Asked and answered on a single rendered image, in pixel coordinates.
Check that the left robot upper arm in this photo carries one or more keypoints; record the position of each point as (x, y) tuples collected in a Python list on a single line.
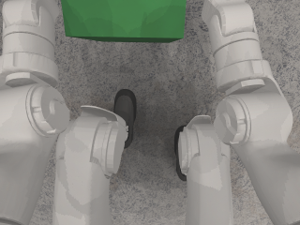
[(31, 118)]

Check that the robot left foot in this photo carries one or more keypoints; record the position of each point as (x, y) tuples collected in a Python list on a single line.
[(125, 105)]

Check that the robot left forearm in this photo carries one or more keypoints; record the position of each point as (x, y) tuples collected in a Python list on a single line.
[(28, 47)]

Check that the carton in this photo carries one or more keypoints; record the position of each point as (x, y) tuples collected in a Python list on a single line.
[(149, 21)]

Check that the robot right forearm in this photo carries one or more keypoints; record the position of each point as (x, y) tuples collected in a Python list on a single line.
[(236, 49)]

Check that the left robot thigh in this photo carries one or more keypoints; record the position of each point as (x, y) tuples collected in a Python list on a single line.
[(81, 189)]

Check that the right robot upper arm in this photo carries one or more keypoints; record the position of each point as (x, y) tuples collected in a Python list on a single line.
[(257, 127)]

